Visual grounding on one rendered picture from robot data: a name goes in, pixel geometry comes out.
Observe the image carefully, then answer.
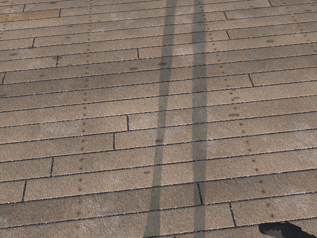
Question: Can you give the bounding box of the right robot hand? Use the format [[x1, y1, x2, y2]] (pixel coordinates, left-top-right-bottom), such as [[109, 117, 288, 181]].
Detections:
[[259, 221, 317, 238]]

